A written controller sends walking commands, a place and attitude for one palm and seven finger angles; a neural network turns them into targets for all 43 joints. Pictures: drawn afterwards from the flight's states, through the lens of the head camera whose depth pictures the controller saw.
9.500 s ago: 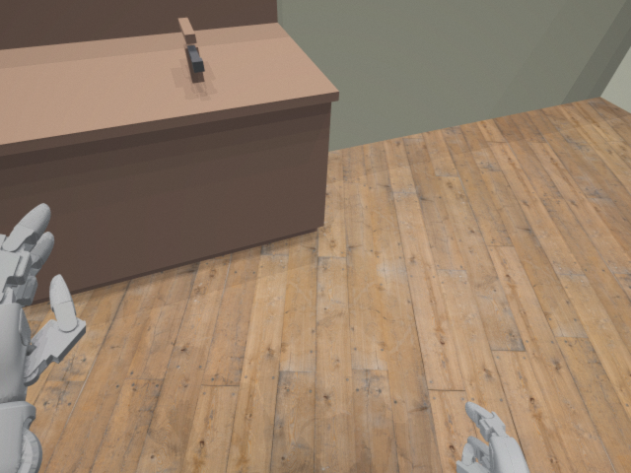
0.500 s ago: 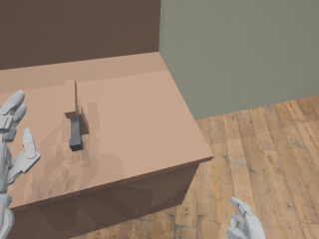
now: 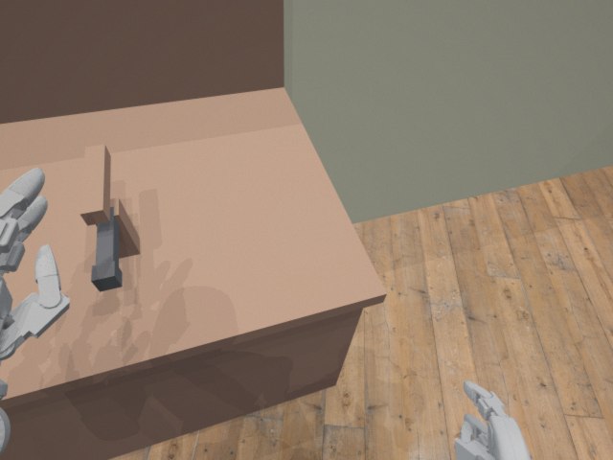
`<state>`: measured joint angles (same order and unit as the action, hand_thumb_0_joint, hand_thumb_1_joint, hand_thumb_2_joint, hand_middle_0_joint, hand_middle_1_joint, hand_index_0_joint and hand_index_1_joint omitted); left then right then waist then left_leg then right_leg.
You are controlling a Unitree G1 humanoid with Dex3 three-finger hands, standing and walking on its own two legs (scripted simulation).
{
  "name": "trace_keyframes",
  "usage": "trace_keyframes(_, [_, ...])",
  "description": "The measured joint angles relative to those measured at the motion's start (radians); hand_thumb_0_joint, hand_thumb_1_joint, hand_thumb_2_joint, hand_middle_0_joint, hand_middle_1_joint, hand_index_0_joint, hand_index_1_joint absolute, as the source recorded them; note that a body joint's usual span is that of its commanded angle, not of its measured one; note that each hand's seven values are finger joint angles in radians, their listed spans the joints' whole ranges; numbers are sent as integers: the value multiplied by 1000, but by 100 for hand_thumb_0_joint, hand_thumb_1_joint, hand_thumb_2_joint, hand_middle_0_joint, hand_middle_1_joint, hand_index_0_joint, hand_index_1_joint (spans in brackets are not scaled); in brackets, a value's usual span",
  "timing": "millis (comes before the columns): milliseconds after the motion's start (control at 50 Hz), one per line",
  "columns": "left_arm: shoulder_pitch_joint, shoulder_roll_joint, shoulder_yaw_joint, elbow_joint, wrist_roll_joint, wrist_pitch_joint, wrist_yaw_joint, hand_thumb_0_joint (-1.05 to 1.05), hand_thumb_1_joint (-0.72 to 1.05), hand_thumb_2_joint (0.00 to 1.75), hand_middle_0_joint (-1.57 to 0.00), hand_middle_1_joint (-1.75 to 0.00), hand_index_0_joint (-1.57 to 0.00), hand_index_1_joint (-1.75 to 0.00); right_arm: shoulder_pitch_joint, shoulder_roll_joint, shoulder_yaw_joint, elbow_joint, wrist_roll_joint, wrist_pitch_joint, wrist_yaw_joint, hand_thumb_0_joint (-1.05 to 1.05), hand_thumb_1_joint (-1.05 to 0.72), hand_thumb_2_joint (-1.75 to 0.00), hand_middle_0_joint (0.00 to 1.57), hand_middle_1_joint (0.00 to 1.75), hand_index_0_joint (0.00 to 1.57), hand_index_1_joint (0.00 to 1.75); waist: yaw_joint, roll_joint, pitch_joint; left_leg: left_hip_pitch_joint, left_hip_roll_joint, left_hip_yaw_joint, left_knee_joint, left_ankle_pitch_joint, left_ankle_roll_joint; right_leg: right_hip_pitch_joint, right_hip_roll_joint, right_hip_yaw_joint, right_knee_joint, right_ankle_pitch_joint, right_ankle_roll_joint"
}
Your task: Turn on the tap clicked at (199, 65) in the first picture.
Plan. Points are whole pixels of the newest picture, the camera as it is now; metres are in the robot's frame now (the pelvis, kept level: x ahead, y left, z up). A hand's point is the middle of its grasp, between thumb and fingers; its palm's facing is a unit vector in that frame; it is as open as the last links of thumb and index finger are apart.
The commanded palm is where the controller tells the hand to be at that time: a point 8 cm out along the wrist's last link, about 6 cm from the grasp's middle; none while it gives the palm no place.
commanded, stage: shuffle to correct the standing spot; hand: left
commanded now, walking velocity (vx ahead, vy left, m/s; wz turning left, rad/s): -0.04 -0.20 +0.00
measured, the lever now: (107, 276) +0.32 +0.29 +0.04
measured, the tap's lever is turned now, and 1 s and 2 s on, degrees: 0 0 0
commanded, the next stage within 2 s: none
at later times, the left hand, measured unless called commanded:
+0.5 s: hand (50, 305) +0.22 +0.25 +0.17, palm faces +0.32 -0.84 -0.44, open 7.4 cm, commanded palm +0.16 +0.29 +0.18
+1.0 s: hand (42, 314) +0.21 +0.25 +0.17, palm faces +0.34 -0.83 -0.44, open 7.5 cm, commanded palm +0.15 +0.29 +0.18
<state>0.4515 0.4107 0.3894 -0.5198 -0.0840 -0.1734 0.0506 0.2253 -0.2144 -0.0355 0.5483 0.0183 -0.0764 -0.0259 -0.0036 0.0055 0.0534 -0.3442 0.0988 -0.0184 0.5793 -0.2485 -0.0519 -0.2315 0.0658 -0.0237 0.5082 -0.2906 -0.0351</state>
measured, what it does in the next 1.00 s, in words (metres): stands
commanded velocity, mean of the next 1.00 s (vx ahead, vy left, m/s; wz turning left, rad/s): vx -0.05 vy -0.19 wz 0.00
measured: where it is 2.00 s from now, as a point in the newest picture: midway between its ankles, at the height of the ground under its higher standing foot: outside the picture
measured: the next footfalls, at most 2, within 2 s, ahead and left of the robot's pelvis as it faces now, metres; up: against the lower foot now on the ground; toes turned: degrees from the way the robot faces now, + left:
none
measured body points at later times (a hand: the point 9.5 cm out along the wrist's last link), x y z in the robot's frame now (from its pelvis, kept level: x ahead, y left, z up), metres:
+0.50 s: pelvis +0.00 +0.00 +0.00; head +0.04 +0.02 +0.45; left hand +0.20 +0.29 +0.19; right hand +0.17 -0.22 -0.08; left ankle +0.03 +0.15 -0.73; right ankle -0.01 -0.10 -0.73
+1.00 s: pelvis +0.00 +0.00 +0.00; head +0.03 +0.02 +0.45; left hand +0.19 +0.29 +0.19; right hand +0.16 -0.23 -0.08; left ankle +0.03 +0.15 -0.73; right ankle -0.01 -0.10 -0.73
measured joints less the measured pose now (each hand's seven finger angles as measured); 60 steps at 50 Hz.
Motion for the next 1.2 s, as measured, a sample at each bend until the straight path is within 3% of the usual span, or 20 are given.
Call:
trace_keyframes(380, [2, 12, 12, -25, 1, 13, 1, 1, 89, 90, -21, -30, -21, -30, -2, 29, 21, -3, -3, 2, 10, 1, -90, -90, 20, 30, 20, 30, 7, 5, 18, -14, -3, -20, 22, -12, 2, 6, -1, -19, -3, -6, 5])
trace_keyframes(960, [19, 5, 13, -30, -5, 21, 14, 1, 88, 90, -21, -30, -21, -30, 6, 12, 12, 2, 4, 3, 7, 1, -90, -90, 20, 30, 20, 30, -4, 12, 11, -26, -8, -34, 40, -11, 2, -2, -4, -34, 19, -12, 3])
trace_keyframes(1200, [18, 0, 14, -35, -4, 25, 15, 1, 88, 90, -21, -30, -21, -30, 6, 17, 16, 2, 2, 3, 13, 1, -90, -90, 20, 30, 20, 30, 5, 19, 17, -37, -1, -33, 55, -19, 0, -13, 2, -32, 29, -16, 0])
